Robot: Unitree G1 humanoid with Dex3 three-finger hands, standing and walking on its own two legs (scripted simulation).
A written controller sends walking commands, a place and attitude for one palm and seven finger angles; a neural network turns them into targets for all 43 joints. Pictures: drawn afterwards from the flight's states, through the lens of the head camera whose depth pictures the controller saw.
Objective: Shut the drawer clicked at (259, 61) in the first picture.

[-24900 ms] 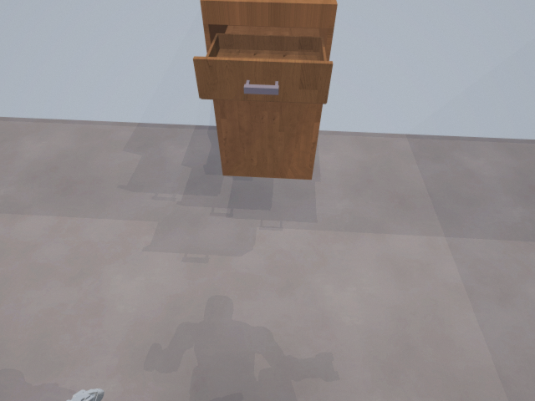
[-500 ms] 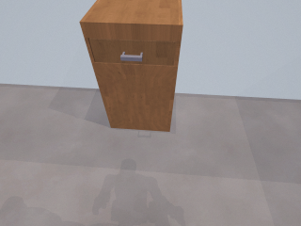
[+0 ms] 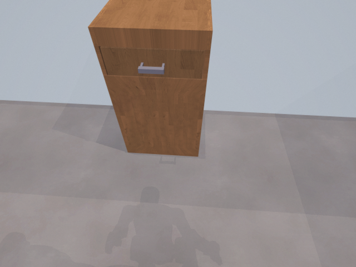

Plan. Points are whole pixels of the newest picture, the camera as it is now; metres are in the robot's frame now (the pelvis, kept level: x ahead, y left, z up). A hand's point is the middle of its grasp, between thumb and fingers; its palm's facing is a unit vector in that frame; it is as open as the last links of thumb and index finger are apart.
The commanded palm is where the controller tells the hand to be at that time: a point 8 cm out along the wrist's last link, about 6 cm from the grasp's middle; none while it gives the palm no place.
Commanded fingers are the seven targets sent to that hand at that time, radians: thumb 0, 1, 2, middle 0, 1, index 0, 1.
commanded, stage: look to check the result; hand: left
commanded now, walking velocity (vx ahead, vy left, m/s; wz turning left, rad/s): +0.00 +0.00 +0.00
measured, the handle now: (152, 67) +0.90 +0.16 -0.06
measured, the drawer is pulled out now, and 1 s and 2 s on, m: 0.00 0.00 0.00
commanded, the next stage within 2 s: stand and wait in 0.02 s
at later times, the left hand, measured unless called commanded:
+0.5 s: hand out of the picture +0.08 +0.23 -0.16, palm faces -0.01 -0.95 -0.31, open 7.4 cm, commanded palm none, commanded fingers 0.00 0.90 0.90 -0.20 -0.30 -0.20 -0.30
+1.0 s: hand out of the picture +0.08 +0.24 -0.16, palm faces -0.01 -0.95 -0.31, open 7.4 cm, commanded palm none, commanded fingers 0.00 0.90 0.90 -0.20 -0.30 -0.20 -0.30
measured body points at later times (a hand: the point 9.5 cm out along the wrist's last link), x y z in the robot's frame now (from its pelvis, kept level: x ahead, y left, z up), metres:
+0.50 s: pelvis +0.01 +0.00 +0.00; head +0.02 +0.00 +0.45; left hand +0.08 +0.28 -0.14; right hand +0.05 -0.27 -0.15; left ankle +0.00 +0.13 -0.75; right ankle +0.00 -0.09 -0.75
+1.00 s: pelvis +0.01 +0.01 +0.00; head +0.03 +0.00 +0.45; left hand +0.08 +0.29 -0.14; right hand +0.07 -0.27 -0.14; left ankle +0.00 +0.13 -0.75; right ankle +0.00 -0.09 -0.75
